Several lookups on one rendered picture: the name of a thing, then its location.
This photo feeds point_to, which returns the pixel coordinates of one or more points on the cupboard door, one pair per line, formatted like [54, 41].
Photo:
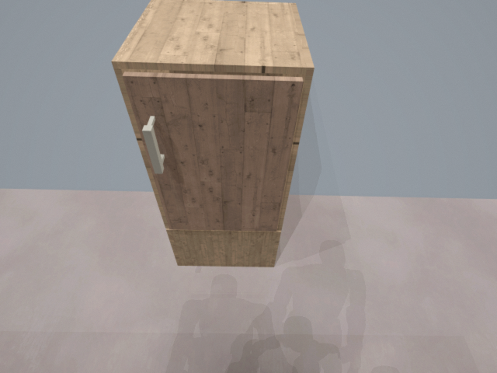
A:
[227, 141]

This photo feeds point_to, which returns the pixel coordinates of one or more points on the handle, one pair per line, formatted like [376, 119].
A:
[149, 135]

